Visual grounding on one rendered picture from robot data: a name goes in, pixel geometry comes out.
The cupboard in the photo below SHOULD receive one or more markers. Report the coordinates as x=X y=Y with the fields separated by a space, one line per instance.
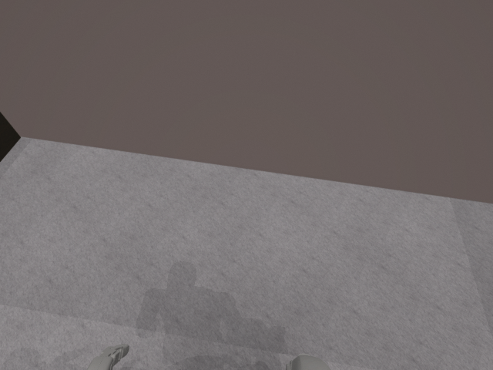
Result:
x=8 y=137

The left robot hand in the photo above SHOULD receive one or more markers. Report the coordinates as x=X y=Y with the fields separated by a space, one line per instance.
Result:
x=109 y=357

